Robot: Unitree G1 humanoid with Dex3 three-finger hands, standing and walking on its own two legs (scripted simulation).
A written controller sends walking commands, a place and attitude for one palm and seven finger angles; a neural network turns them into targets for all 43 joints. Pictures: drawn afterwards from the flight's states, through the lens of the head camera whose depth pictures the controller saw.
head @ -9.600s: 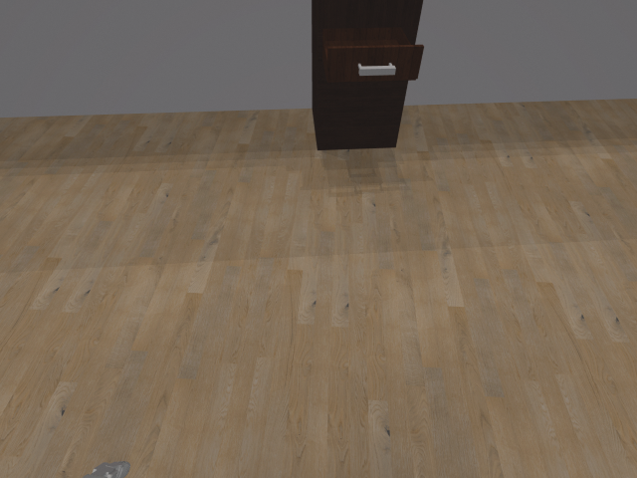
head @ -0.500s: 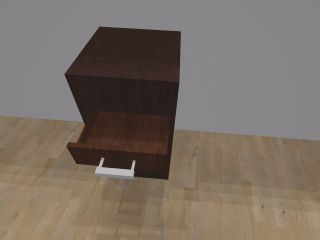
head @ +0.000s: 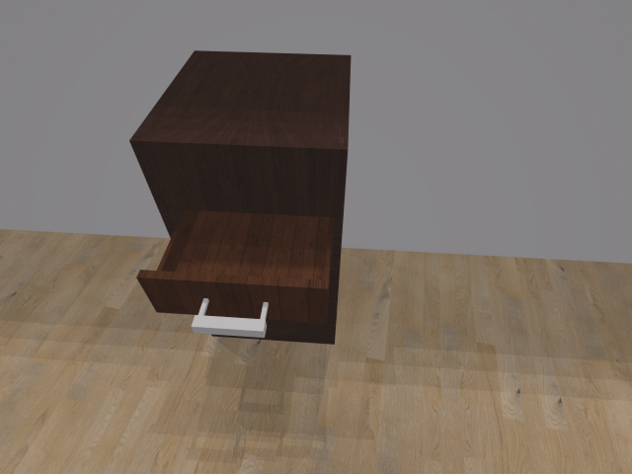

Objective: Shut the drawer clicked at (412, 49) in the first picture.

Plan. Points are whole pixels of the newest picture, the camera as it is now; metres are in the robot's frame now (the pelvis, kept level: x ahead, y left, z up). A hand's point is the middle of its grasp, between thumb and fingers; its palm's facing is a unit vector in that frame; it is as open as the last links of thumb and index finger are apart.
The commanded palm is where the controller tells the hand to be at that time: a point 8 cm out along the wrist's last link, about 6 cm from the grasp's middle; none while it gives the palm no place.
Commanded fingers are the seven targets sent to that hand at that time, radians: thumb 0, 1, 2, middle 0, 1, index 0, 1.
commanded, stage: come to a stop and stand still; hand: left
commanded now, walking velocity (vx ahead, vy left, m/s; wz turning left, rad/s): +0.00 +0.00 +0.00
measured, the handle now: (232, 315) +0.45 +0.20 -0.22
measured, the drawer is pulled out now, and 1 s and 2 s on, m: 0.20 0.20 0.20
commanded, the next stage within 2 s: look again from close up in 0.16 s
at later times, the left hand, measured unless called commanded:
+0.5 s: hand out of the picture -0.01 +0.18 -0.17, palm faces +0.00 -0.99 -0.17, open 7.3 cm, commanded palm none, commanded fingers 0.00 0.90 0.90 -0.20 -0.30 -0.20 -0.30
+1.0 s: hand out of the picture +0.00 +0.19 -0.18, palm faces +0.01 -0.98 -0.18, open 7.3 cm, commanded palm none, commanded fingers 0.00 0.90 0.90 -0.20 -0.30 -0.20 -0.30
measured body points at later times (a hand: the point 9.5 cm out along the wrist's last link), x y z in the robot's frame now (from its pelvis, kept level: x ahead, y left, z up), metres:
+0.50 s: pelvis +0.01 +0.01 +0.00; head +0.03 +0.02 +0.45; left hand -0.01 +0.23 -0.16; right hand +0.01 -0.21 -0.15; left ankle +0.01 +0.11 -0.74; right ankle -0.03 -0.11 -0.74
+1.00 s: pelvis +0.01 +0.03 +0.00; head +0.03 +0.04 +0.45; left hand +0.00 +0.25 -0.16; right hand +0.02 -0.20 -0.15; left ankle +0.01 +0.11 -0.74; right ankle -0.03 -0.11 -0.74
